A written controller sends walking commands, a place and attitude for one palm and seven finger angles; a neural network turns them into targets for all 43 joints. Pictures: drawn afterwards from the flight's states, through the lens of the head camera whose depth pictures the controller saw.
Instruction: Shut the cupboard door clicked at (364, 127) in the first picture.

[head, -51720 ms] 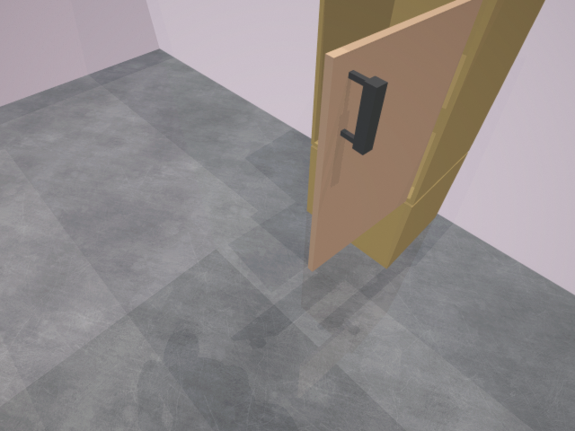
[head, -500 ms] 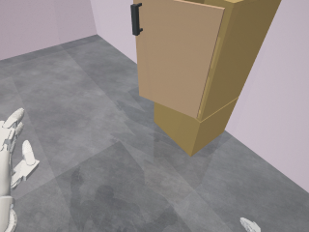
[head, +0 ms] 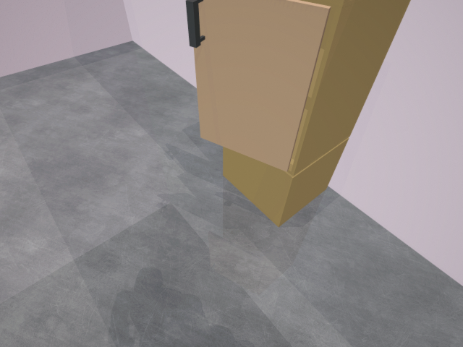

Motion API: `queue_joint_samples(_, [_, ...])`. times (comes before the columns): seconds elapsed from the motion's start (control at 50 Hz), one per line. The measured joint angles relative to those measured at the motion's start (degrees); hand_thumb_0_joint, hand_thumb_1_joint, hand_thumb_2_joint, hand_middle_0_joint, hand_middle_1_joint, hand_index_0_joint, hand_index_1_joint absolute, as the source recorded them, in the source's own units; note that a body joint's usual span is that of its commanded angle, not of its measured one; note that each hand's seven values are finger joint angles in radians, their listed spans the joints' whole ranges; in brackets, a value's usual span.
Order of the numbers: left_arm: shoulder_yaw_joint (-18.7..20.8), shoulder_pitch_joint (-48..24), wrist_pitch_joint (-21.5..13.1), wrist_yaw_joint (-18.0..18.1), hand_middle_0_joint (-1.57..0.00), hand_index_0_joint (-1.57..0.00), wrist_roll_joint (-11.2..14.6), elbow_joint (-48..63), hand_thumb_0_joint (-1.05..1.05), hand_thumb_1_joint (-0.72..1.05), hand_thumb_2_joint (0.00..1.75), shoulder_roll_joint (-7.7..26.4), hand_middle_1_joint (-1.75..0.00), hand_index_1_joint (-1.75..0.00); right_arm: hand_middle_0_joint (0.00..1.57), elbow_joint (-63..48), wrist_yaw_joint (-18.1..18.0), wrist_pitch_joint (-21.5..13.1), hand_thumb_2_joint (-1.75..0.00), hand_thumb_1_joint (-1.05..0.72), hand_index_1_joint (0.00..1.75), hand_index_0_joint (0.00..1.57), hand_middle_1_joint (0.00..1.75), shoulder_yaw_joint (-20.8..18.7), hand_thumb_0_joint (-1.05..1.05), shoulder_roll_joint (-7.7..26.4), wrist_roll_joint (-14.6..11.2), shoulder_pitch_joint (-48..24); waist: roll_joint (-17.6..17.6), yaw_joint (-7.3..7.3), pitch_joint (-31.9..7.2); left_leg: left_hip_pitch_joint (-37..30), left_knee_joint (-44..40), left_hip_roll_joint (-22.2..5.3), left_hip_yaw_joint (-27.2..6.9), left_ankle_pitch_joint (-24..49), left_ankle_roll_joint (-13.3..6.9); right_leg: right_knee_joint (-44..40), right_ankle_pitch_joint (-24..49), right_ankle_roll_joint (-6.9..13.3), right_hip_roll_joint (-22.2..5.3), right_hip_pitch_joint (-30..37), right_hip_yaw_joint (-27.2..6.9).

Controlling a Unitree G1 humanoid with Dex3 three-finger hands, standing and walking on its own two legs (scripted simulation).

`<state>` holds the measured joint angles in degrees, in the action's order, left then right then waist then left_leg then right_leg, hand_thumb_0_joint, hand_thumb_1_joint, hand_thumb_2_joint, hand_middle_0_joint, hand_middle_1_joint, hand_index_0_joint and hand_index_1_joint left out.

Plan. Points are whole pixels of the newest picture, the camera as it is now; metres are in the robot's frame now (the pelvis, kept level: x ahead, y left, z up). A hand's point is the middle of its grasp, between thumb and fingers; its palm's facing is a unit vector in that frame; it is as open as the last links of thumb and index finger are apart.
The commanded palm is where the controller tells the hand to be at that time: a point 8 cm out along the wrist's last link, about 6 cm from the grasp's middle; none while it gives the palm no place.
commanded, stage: let the arm hang, fingers relaxed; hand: left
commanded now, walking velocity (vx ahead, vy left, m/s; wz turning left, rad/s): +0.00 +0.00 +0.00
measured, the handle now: (197, 21) +0.95 +0.15 +0.15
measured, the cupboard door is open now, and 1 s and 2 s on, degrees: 21 21 21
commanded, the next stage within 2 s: look to check the result in 0.56 s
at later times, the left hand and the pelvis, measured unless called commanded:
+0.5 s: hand out of the picture -0.01 +0.19 -0.17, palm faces +0.00 -0.98 -0.19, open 7.4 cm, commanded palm none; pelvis +0.00 +0.01 +0.00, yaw -1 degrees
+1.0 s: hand out of the picture +0.04 +0.22 -0.16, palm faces -0.02 -0.96 -0.28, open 7.4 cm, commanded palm none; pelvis +0.01 +0.01 +0.01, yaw -2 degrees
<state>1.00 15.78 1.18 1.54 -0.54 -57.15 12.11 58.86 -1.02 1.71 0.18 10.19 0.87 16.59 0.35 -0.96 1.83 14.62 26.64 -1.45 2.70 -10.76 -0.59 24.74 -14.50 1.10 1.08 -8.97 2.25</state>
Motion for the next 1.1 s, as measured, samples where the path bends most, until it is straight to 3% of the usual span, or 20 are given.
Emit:
queue_joint_samples(0.16, [-0.1, 0.9, -0.6, 0.0, -0.19, -0.2, 0.1, -5.3, 0.01, 0.92, 0.89, -0.2, -0.3, -0.3, 0.2, 3.5, -0.1, -0.7, -0.89, -0.9, 0.3, 0.2, 0.3, -0.1, 0.0, -0.1, -0.2, -0.2, 1.1, 0.38, -0.5, -2.5, -3.2, 0.6, 1.3, 1.3, -0.6, -2.0, 1.1, -0.6, -0.6, 1.6, -1.2])
queue_joint_samples(0.54, [-0.6, 0.9, -1.1, -0.2, -0.2, -0.2, -0.2, -8.3, 0.01, 0.91, 0.89, -2.9, -0.3, -0.3, 0.2, 5.4, -0.4, -1.0, -0.89, -0.9, 0.3, 0.2, 0.3, -0.7, 0.0, 0.0, -0.3, -1.4, -0.2, 0.51, -0.3, -3.3, -4.7, 1.0, 2.0, 2.2, -1.0, -2.4, 1.6, -0.9, -1.0, 1.7, -1.9])
queue_joint_samples(1.1, [0.1, -4.9, -1.8, -0.7, -0.2, -0.2, -0.2, -7.4, 0.01, 0.91, 0.89, 3.0, -0.3, -0.3, 0.2, 5.2, 0.1, -1.4, -0.89, -0.9, 0.3, 0.2, 0.3, -1.1, 0.0, 5.0, -0.4, -6.3, 0.2, 0.19, 0.4, -4.6, -6.3, 0.7, 1.9, 2.1, -0.6, -5.0, 2.1, -0.7, -0.7, 3.5, -1.9])
